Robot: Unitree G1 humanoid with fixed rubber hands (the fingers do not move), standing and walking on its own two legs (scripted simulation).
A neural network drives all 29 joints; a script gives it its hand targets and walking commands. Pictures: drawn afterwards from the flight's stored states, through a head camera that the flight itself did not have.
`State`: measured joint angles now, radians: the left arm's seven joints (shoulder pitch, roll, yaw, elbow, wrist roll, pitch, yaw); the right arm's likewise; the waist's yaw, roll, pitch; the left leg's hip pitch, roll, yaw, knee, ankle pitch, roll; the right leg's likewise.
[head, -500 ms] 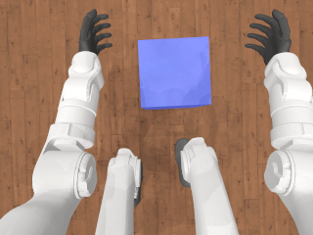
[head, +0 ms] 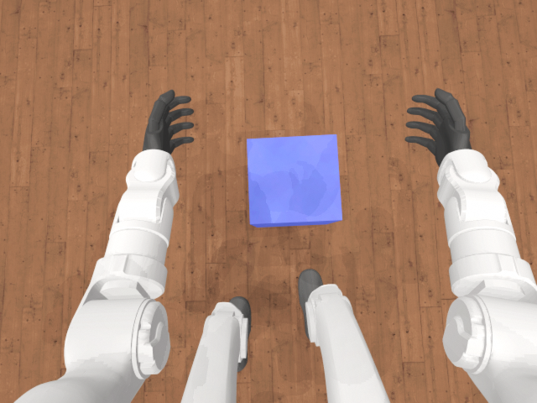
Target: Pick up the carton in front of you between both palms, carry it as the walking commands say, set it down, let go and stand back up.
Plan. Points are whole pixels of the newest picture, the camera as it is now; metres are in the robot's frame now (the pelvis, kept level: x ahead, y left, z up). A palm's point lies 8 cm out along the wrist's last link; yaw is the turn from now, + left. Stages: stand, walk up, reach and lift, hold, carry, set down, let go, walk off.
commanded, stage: let go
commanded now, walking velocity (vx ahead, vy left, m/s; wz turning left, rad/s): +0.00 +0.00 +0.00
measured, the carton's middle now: (291, 187) +0.47 -0.07 -0.53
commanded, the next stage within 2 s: stand in 1.14 s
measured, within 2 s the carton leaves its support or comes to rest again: neither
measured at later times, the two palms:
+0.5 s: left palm (61, 270) +0.33 +0.20 +0.01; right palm (520, 274) +0.28 -0.25 +0.02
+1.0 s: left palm out of the picture +0.26 +0.25 +0.06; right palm (518, 339) +0.23 -0.21 +0.06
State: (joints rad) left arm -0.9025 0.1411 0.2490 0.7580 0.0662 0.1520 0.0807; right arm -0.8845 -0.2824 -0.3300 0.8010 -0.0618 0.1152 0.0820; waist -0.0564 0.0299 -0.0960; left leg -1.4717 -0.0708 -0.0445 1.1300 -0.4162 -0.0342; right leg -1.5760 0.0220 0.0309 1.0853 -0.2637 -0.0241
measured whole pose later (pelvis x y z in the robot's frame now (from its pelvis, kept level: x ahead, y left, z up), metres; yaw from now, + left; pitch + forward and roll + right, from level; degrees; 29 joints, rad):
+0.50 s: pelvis +0.07 +0.00 +0.10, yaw -3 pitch +19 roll +1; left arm -0.07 0.16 0.11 0.56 0.04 0.00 -0.01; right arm -0.01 -0.21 -0.10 0.51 0.01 0.00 0.06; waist -0.03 0.00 -0.04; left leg -0.62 -0.03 -0.07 0.64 -0.35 -0.01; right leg -0.73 0.04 0.03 0.63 -0.22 -0.02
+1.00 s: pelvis +0.08 +0.03 +0.12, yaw -3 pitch -4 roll -1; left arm 0.21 0.20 0.03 0.43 0.01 0.12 -0.06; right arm 0.22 -0.22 -0.05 0.41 -0.02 0.13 0.07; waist 0.00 0.04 0.11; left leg -0.04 -0.03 -0.06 0.46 -0.34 0.03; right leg -0.14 0.03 0.04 0.42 -0.21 0.01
